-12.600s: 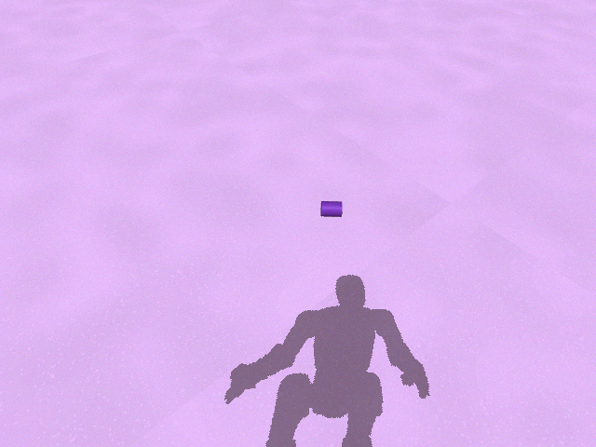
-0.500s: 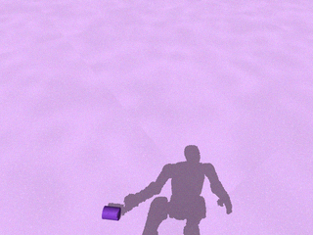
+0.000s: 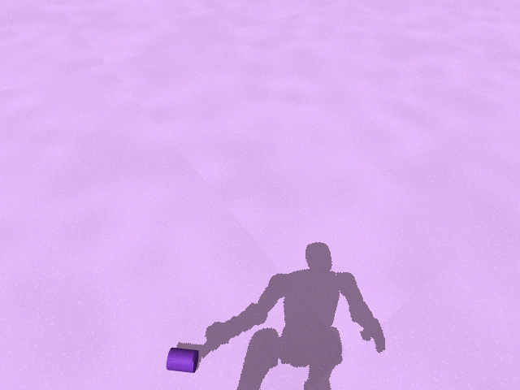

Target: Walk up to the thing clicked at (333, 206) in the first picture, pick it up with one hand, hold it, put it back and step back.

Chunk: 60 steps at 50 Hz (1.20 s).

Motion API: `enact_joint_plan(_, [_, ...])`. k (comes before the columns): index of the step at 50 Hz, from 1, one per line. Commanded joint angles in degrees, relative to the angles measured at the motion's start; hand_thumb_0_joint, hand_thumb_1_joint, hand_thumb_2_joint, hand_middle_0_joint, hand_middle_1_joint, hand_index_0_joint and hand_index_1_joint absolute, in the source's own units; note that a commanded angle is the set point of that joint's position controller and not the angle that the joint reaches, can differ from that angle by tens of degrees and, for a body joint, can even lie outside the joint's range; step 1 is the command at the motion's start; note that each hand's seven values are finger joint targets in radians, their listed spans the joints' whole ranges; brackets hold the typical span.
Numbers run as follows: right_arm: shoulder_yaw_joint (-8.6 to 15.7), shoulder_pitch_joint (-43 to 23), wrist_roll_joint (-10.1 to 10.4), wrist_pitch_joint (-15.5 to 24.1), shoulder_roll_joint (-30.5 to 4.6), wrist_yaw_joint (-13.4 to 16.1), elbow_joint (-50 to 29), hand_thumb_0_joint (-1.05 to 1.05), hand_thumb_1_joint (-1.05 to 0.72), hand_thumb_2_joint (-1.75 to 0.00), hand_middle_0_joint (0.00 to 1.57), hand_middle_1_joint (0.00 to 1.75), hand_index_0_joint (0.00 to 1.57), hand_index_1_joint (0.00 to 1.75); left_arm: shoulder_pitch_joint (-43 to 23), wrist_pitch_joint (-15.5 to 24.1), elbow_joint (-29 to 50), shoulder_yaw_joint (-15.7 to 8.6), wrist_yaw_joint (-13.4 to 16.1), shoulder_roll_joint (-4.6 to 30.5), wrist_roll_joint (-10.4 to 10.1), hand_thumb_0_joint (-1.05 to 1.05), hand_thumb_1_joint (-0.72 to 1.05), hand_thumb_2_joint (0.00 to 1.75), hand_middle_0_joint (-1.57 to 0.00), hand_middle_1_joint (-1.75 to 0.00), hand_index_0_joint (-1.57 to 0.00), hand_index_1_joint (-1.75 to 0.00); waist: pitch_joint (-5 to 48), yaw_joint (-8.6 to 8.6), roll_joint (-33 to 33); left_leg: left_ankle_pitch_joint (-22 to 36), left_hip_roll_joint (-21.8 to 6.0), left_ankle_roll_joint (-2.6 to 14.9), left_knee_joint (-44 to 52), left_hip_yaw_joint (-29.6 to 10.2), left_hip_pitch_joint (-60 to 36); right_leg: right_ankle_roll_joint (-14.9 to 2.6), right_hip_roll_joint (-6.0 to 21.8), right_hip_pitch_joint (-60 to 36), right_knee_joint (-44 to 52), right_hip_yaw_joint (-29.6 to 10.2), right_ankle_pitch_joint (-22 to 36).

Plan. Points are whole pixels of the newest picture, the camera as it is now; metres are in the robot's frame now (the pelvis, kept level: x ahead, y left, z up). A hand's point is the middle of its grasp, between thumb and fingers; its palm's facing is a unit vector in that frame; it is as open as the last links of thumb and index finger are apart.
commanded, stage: stand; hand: left
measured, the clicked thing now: (182, 360) +0.39 +0.26 -0.75
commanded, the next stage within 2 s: walk up in 0.60 s
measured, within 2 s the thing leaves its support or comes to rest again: neither
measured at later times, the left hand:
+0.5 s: hand out of the picture +0.07 +0.26 -0.16, palm faces -0.01 -0.94 -0.35, open 7.4 cm
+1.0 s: hand out of the picture +0.06 +0.30 -0.19, palm faces -0.03 -0.92 -0.39, open 7.4 cm
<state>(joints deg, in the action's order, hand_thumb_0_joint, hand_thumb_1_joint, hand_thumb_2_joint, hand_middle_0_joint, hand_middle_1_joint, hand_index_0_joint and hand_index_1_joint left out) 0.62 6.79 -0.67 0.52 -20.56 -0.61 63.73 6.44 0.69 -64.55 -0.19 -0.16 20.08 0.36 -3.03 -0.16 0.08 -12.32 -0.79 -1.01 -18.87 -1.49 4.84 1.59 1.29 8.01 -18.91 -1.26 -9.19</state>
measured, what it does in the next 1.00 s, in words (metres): steps on the spot: left foot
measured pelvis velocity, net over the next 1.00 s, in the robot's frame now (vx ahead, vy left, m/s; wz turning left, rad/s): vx -0.09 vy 0.03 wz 0.03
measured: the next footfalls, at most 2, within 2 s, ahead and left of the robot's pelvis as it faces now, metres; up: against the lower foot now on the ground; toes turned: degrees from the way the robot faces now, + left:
left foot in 0.96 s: -0.06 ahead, +0.15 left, +0.00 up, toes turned -2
right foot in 1.30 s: -0.16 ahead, -0.10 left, +0.00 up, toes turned +1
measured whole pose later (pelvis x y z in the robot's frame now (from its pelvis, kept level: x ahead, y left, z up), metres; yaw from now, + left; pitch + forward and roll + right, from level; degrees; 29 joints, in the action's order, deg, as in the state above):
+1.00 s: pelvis -0.09 +0.03 -0.04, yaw +1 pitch -1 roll +0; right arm 4.6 8.4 -1.1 -2.5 -23.9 -0.8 53.1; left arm 0.1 -4.2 -51.8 -3.1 1.2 23.5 1.1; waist -10.8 -1.7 -2.3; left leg -23.8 1.6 1.1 -43.4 -3.3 18.5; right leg -0.3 1.0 29.2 -46.6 -5.9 -21.8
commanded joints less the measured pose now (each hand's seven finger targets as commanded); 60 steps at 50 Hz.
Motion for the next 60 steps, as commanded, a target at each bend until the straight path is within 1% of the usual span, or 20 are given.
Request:
enact_joint_plan(1, [1.9, -1.8, 0.3, 1.3, -12.0, 0.8, -3.1, 0.00, -0.90, -0.90, 0.20, 0.30, 0.20, 0.30, -2.3, 1.3, 3.3, -2.2, 0.6, 12.4, 0.0, 0.00, 0.90, 0.90, -0.20, -0.30, -0.20, -0.30, 4.6, 0.08, 0.8, 11.1, -6.4, 1.75, 3.0, -3.8, 1.5, -2.27, 5.9, -3.6, 1.3, -4.0, 11.6])
enact_joint_plan(29, [1.8, -1.6, 0.3, 1.1, -12.2, 0.9, -3.5, 0.00, -0.90, -0.90, 0.20, 0.30, 0.20, 0.30, -1.7, 1.1, 3.3, -2.3, 0.6, 12.7, 0.1, 0.00, 0.90, 0.90, -0.20, -0.30, -0.20, -0.30, 4.5, 0.13, -0.2, 9.4, -6.4, 2.09, 3.2, -4.0, 1.1, -2.55, 5.9, -3.4, 1.6, -3.8, 9.1])
enact_joint_plan(30, [3.1, -3.2, 1.1, -0.1, -15.1, 0.8, -4.0, 0.00, -0.90, -0.90, 0.20, 0.30, 0.20, 0.30, -2.8, 0.2, 5.0, -4.4, 1.0, 15.6, -1.0, 0.00, 0.90, 0.90, -0.20, -0.30, -0.20, -0.30, -3.5, 0.68, -0.6, 19.3, -5.3, 3.31, -2.2, -4.8, 5.3, -2.79, 5.3, 2.5, -3.4, -4.1, 20.2])
enact_joint_plan(34, [4.0, -1.2, 1.8, -1.1, -14.9, 0.9, -6.4, 0.00, -0.90, -0.90, 0.20, 0.30, 0.20, 0.30, -1.8, -0.8, 7.8, -4.7, 1.4, 14.5, -0.9, 0.00, 0.90, 0.90, -0.20, -0.30, -0.20, -0.30, 5.5, -0.37, 0.2, 25.6, -5.9, 5.22, -7.3, -3.7, 3.3, -4.82, 4.8, -0.6, -8.9, -2.1, 22.8])
enact_joint_plan(37, [4.7, -1.6, 1.7, -2.1, -14.8, 0.9, -8.3, 0.00, -0.90, -0.90, 0.20, 0.30, 0.20, 0.30, -1.9, -1.6, 9.8, -4.9, 1.3, 14.7, -0.6, 0.00, 0.90, 0.90, -0.20, -0.30, -0.20, -0.30, 8.7, -0.11, -0.8, 18.2, -4.1, 5.89, -12.9, -3.0, 3.7, -6.89, 6.6, 1.8, -9.5, -4.6, 18.9])
enact_joint_plan(39, [4.8, -0.4, 1.6, -2.8, -13.9, 1.0, -9.2, 0.00, -0.90, -0.90, 0.20, 0.30, 0.20, 0.30, -3.0, -2.1, 11.4, -5.5, 1.2, 16.3, -0.4, 0.00, 0.90, 0.90, -0.20, -0.30, -0.20, -0.30, 9.1, -0.25, -3.7, 10.1, -0.8, 5.21, -19.4, -1.6, 5.8, -10.18, 10.6, 3.9, -8.2, -8.6, 18.0])
enact_joint_plan(41, [5.0, 1.9, 1.0, -3.5, -12.4, 0.7, -10.0, 0.00, -0.90, -0.90, 0.20, 0.30, 0.20, 0.30, -5.9, -2.4, 13.4, -6.1, 1.3, 18.2, 0.2, 0.00, 0.90, 0.90, -0.20, -0.30, -0.20, -0.30, 8.0, -0.51, -11.0, -10.4, 4.2, 3.58, -31.4, 0.7, 6.9, -14.95, 17.9, 8.8, -3.2, -15.2, 17.6])
enact_joint_plan(42, [5.1, 4.0, 0.6, -3.9, -12.1, 0.5, -10.3, 0.00, -0.90, -0.90, 0.20, 0.30, 0.20, 0.30, -6.4, -2.3, 14.6, -6.5, 1.4, 18.8, 1.1, 0.00, 0.90, 0.90, -0.20, -0.30, -0.20, -0.30, 6.7, -0.46, -13.3, -19.9, 3.7, 3.58, -36.2, -1.1, 8.3, -17.16, 20.8, 11.4, -2.2, -18.1, 16.1])
enact_joint_plan(43, [5.4, 6.1, 0.5, -4.1, -12.6, 0.3, -10.7, 0.00, -0.90, -0.90, 0.20, 0.30, 0.20, 0.30, -7.8, -2.4, 15.6, -6.7, 1.4, 19.3, 1.5, 0.00, 0.90, 0.90, -0.20, -0.30, -0.20, -0.30, 5.6, -1.53, -13.5, -21.9, 2.0, 4.06, -37.2, -3.8, 7.4, -17.09, 21.1, 15.2, -2.9, -17.8, 13.8])
enact_joint_plan(45, [6.5, 10.4, 0.9, -3.6, -13.5, 0.1, -10.1, 0.00, -0.90, -0.90, 0.20, 0.30, 0.20, 0.30, -12.1, -2.7, 17.7, -6.2, 1.5, 18.0, 1.6, 0.00, 0.90, 0.90, -0.20, -0.30, -0.20, -0.30, 6.0, -4.45, -13.1, -16.9, 0.3, 5.36, -32.2, -4.5, 3.1, -13.45, 17.5, 20.4, -8.8, -13.4, 10.7])
enact_joint_plan(46, [6.7, 11.3, 0.9, -3.3, -13.8, 0.1, -10.2, 0.00, -0.90, -0.90, 0.20, 0.30, 0.20, 0.30, -12.7, -2.9, 18.4, -5.8, 1.7, 16.4, 1.4, 0.00, 0.90, 0.90, -0.20, -0.30, -0.20, -0.30, 6.0, -5.34, -9.7, -9.3, -0.8, 5.85, -23.4, -4.3, 4.4, -10.40, 12.3, 19.0, -15.2, -10.1, 6.5])
enact_joint_plan(47, [7.1, 9.5, 0.1, -2.8, -16.1, 0.3, -11.1, 0.00, -0.90, -0.90, 0.20, 0.30, 0.20, 0.30, -11.4, -3.2, 18.9, -5.1, 1.8, 13.8, 1.0, 0.00, 0.90, 0.90, -0.20, -0.30, -0.20, -0.30, 3.8, -4.70, 2.7, 3.2, -6.8, 7.39, -8.8, -12.6, 9.6, -6.41, 2.1, 18.3, -26.5, -5.7, -2.8])
enact_joint_plan(48, [8.0, 5.8, -0.9, -2.4, -20.4, 0.6, -12.9, 0.00, -0.90, -0.90, 0.20, 0.30, 0.20, 0.30, -8.8, -3.3, 19.2, -5.0, 2.3, 11.0, 0.7, 0.00, 0.90, 0.90, -0.20, -0.30, -0.20, -0.30, 2.3, -3.10, 15.0, 15.6, -14.7, 10.21, -0.2, -27.4, 10.2, -3.60, -8.4, 22.6, -37.3, -3.4, -21.9])
enact_joint_plan(49, [8.1, 3.8, -1.9, -1.8, -21.0, 0.9, -14.5, 0.00, -0.90, -0.90, 0.20, 0.30, 0.20, 0.30, -5.5, -3.9, 18.5, -5.6, 2.6, 12.3, 1.1, 0.00, 0.90, 0.90, -0.20, -0.30, -0.20, -0.30, 3.8, -1.06, 9.4, 21.4, -17.8, 13.85, -2.4, -28.8, 9.5, -3.62, -8.1, 22.5, -43.8, -9.5, -26.6])
enact_joint_plan(50, [7.3, 3.0, -2.3, -1.5, -17.5, 1.3, -14.7, 0.00, -0.90, -0.90, 0.20, 0.30, 0.20, 0.30, -2.4, -4.4, 17.4, -5.7, 2.3, 12.4, 0.6, 0.00, 0.90, 0.90, -0.20, -0.30, -0.20, -0.30, 3.5, 1.04, 3.2, 25.6, -15.5, 13.02, -5.0, -20.3, 10.1, -3.81, -6.5, 20.8, -48.2, -9.4, -24.8])
enact_joint_plan(51, [7.4, 1.5, -1.8, -1.5, -21.6, 1.4, -15.9, 0.00, -0.90, -0.90, 0.20, 0.30, 0.20, 0.30, -1.6, -4.4, 18.2, -5.7, 2.5, 11.7, 0.7, 0.00, 0.90, 0.90, -0.20, -0.30, -0.20, -0.30, 5.8, 0.08, 9.6, 30.1, -18.5, 15.30, -5.7, -23.5, 10.6, -3.81, -8.9, 21.3, -50.6, -10.6, -27.5])
enact_joint_plan(53, [7.4, -2.8, -1.6, -1.4, -20.1, 2.1, -17.4, 0.00, -0.90, -0.90, 0.20, 0.30, 0.20, 0.30, -1.9, -4.3, 16.4, -6.3, 2.7, 13.8, 0.6, 0.00, 0.90, 0.90, -0.20, -0.30, -0.20, -0.30, 3.7, 1.45, 13.7, 20.7, -18.2, 16.06, -5.5, -21.6, 15.0, -2.89, -6.8, 18.4, -53.2, -10.4, -22.4])
enact_joint_plan(54, [7.0, -4.7, -1.9, -1.3, -18.2, 2.3, -18.1, 0.00, -0.90, -0.90, 0.20, 0.30, 0.20, 0.30, -0.5, -4.3, 15.7, -6.6, 2.3, 14.8, 0.4, 0.00, 0.90, 0.90, -0.20, -0.30, -0.20, -0.30, 3.0, 2.33, 11.6, 19.6, -14.9, 15.03, -7.2, -16.9, 13.7, -2.16, -6.5, 18.4, -52.8, -9.8, -20.3])
enact_joint_plan(58, [6.9, 4.4, -1.3, -1.0, -16.2, 3.3, -17.2, 0.00, -0.90, -0.90, 0.20, 0.30, 0.20, 0.30, -2.2, -3.2, 18.9, -6.8, 1.5, 13.2, 1.1, 0.00, 0.90, 0.90, -0.20, -0.30, -0.20, -0.30, 6.2, -1.12, 7.8, 30.2, -14.3, 15.52, -13.4, -16.6, -3.3, -0.45, -4.7, 22.3, -39.0, -6.8, -22.1])
enact_joint_plan(60, [6.7, 7.0, -0.8, -1.3, -16.0, 3.4, -16.8, 0.00, -0.90, -0.90, 0.20, 0.30, 0.20, 0.30, -3.0, -2.7, 20.4, -6.8, 1.2, 12.2, 1.1, 0.00, 0.90, 0.90, -0.20, -0.30, -0.20, -0.30, 8.2, -2.31, 7.3, 32.5, -13.2, 14.17, -15.6, -15.7, -9.1, -0.58, -3.8, 21.4, -28.5, -5.1, -21.6])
